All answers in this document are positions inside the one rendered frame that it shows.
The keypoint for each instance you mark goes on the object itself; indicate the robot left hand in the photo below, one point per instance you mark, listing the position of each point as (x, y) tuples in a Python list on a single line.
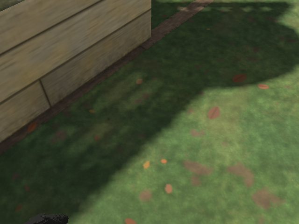
[(42, 218)]

